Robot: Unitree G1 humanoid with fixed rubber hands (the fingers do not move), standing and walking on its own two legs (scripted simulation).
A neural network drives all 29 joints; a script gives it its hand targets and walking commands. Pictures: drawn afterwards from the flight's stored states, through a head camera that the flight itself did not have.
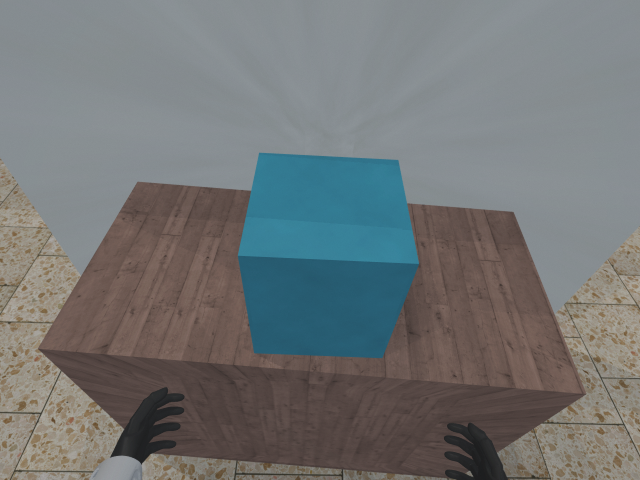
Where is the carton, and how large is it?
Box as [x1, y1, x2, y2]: [238, 153, 418, 357]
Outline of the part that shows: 259,153 238,252 238,259 254,352 382,357 418,265 398,161 389,159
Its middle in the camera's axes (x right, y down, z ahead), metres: +0.01 +0.04 +0.60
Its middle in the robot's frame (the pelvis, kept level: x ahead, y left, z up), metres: +0.43 +0.01 +0.00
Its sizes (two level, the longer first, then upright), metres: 0.210 0.200 0.250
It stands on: a pedestal, 0.65 m high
